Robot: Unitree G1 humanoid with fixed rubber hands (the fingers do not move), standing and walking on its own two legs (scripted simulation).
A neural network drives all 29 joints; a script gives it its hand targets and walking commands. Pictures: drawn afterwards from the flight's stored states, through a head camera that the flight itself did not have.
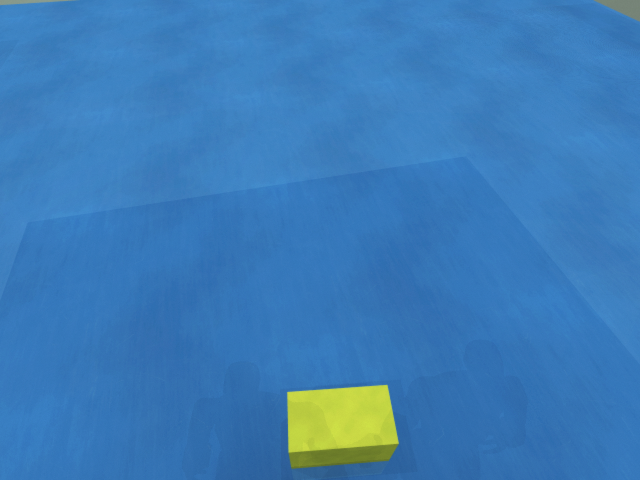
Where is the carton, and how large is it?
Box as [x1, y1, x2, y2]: [287, 385, 398, 468]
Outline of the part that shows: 387,385 287,392 288,451 291,468 388,460 398,442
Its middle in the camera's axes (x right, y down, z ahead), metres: +0.06 +0.53 +1.08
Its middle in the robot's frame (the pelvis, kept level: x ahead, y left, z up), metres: +0.39 -0.04 -0.69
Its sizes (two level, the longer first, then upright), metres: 0.277 0.149 0.175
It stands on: the floor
